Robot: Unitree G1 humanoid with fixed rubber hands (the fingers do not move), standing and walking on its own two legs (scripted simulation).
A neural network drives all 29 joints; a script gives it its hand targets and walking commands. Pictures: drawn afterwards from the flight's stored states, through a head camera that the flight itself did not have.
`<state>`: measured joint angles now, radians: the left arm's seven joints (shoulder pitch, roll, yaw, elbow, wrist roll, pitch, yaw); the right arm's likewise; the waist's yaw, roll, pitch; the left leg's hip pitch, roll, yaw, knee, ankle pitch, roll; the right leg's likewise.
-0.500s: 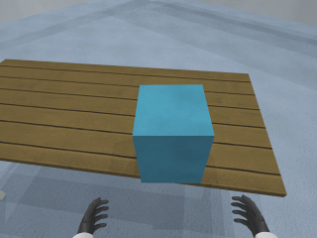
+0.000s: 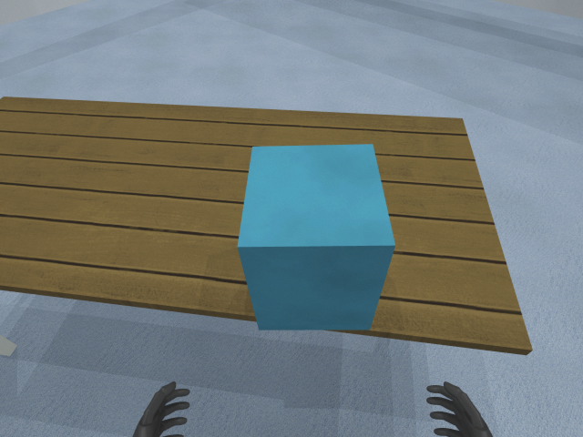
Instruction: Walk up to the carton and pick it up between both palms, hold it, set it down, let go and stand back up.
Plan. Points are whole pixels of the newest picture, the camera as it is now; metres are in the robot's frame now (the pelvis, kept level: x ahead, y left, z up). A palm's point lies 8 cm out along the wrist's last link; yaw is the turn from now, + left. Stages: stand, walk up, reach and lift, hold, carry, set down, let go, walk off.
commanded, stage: let go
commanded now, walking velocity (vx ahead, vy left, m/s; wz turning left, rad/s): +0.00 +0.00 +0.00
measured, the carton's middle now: (313, 241) +0.44 -0.01 -0.01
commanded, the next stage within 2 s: stand in 0.48 s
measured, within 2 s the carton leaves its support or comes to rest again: neither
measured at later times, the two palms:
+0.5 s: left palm out of the picture +0.14 +0.22 -0.08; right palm out of the picture +0.12 -0.23 -0.09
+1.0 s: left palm out of the picture +0.14 +0.22 -0.12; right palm out of the picture -0.04 -0.25 -0.15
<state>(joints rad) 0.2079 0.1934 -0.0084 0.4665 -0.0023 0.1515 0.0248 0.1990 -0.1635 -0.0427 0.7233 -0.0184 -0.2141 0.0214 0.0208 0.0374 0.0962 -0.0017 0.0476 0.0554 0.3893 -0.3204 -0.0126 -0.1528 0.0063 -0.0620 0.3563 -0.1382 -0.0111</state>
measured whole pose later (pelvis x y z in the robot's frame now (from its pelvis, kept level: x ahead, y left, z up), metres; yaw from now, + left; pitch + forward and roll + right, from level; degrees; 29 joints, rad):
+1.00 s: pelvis -0.01 +0.00 -0.02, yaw -8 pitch +3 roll +1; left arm 0.27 0.18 0.03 0.68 0.03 0.00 0.02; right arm 0.37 -0.22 -0.06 0.83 -0.02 0.05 -0.01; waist -0.04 0.01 -0.01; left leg -0.19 0.04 0.20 0.56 -0.41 0.00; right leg -0.45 0.02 0.08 0.62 -0.22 0.00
